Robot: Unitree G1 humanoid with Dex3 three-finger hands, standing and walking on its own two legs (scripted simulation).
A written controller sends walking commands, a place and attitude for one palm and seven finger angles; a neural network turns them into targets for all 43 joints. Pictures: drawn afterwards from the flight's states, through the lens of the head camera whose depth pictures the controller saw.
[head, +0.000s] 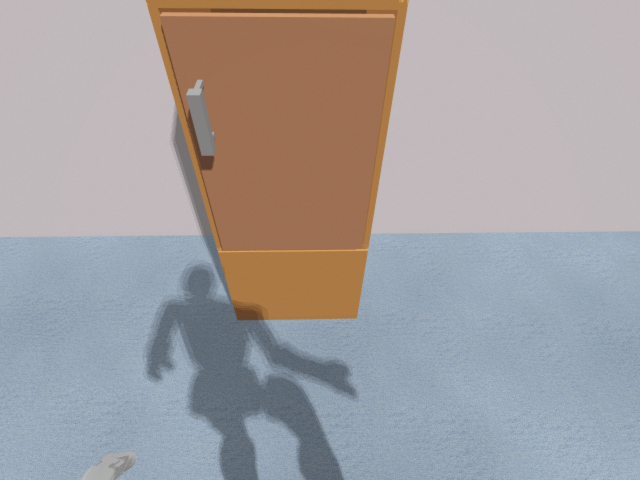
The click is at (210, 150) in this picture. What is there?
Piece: cupboard door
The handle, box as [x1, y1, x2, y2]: [186, 80, 215, 155]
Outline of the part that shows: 197,80 194,88 188,89 186,97 201,154 213,155 215,149 213,142 214,133 210,129 202,93 203,83 202,80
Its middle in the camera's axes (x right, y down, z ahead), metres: -0.23 -0.23 +0.74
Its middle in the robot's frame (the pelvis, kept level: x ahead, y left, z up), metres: +0.71 +0.26 +0.08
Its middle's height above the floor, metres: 0.84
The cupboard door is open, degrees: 0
